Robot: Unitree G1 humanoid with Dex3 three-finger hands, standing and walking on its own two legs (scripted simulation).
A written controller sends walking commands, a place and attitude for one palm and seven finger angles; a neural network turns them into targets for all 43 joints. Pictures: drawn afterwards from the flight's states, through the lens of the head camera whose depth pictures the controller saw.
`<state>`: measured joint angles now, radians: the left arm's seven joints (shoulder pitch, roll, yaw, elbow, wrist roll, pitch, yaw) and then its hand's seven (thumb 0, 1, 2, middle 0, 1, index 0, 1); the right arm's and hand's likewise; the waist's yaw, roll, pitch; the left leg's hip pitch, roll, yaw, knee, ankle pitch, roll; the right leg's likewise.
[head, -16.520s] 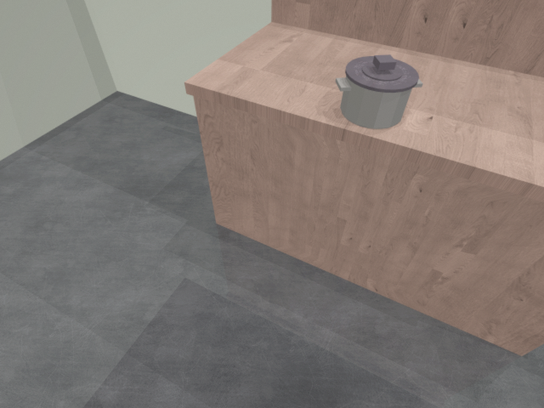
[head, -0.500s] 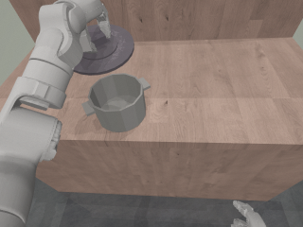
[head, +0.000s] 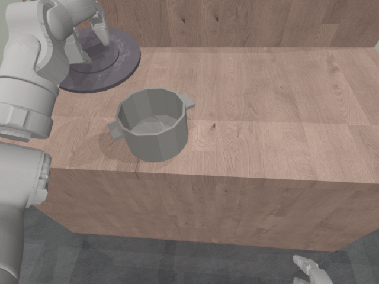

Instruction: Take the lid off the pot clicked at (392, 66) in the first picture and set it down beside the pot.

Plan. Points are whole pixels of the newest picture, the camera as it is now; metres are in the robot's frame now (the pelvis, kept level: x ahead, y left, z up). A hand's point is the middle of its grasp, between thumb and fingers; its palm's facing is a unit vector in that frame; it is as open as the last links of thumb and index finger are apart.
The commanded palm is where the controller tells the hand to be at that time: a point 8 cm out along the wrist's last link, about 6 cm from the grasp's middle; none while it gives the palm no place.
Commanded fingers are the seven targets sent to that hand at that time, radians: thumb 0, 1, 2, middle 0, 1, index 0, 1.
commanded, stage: move the lid sideways beside the pot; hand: left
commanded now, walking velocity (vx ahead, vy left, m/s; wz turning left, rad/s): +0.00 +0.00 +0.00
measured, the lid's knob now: (88, 44) +0.49 +0.20 +0.25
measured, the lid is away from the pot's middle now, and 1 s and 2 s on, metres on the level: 0.09 0.20 0.23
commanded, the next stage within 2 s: lower the lid onto the table in 1.52 s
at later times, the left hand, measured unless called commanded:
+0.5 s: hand (52, 49) +0.46 +0.25 +0.26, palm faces -0.22 -0.04 -0.97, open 8.0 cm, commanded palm +0.46 +0.26 +0.34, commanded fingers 0.00 0.56 1.04 -0.88 -1.05 -0.84 -1.04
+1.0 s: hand (29, 50) +0.47 +0.30 +0.26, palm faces -0.24 -0.04 -0.97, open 7.9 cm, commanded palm +0.47 +0.31 +0.34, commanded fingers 0.00 0.56 1.04 -0.88 -1.05 -0.84 -1.04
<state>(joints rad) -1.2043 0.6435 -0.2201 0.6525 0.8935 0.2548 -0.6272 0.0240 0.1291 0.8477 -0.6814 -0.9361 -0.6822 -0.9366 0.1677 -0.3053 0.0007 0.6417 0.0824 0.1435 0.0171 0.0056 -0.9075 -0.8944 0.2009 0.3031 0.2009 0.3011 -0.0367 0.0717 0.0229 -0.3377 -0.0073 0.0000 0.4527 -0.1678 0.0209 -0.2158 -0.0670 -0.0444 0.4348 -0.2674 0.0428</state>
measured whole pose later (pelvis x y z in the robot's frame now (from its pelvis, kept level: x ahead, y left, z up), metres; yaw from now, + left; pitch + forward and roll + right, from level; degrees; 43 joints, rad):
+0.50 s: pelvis +0.00 +0.00 +0.00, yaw +0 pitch +4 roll -1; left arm -1.24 0.74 -0.18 0.77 0.91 0.17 -0.63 0.03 0.13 0.85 -0.68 -0.93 -0.68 -0.94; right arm 0.19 -0.31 0.01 0.66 0.09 0.15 0.00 0.00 -0.91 -0.89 0.20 0.30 0.20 0.30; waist -0.05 0.07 0.04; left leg -0.36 -0.01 -0.01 0.47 -0.17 0.03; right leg -0.22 -0.06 -0.05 0.42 -0.26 0.05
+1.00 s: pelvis +0.01 +0.00 +0.00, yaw +0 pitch +5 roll -1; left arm -1.21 0.86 -0.10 0.80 0.93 0.07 -0.64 0.03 0.13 0.85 -0.68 -0.93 -0.68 -0.94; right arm 0.21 -0.32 0.01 0.66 0.10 0.17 -0.01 0.00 -0.91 -0.89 0.20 0.30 0.20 0.30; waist -0.05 0.06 0.05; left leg -0.37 0.00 -0.01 0.47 -0.19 0.03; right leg -0.22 -0.05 -0.05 0.39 -0.25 0.05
